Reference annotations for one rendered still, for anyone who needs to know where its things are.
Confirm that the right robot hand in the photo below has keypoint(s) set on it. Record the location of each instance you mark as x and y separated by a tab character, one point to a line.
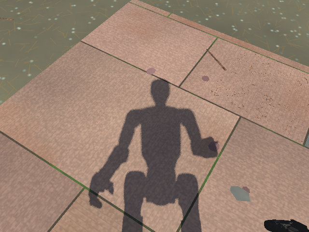
281	225

